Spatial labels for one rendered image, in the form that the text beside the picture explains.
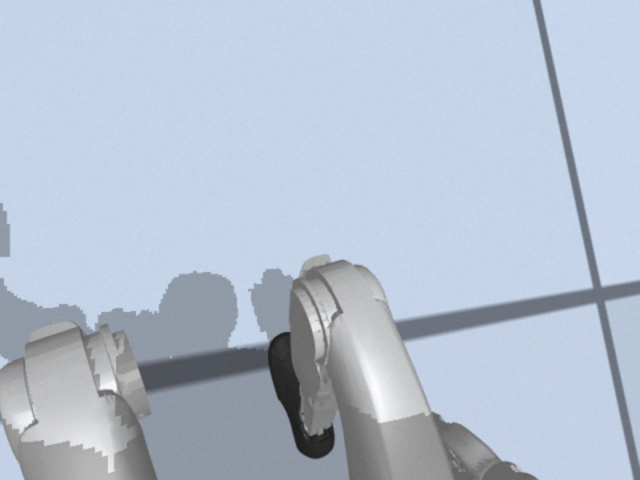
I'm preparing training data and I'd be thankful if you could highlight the right robot foot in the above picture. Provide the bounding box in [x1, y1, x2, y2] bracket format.
[268, 332, 335, 459]

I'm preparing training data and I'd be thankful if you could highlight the right robot hand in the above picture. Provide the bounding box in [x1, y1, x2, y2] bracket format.
[432, 412, 502, 480]

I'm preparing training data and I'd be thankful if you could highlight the right robot arm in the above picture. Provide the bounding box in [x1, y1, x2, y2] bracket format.
[482, 461, 538, 480]

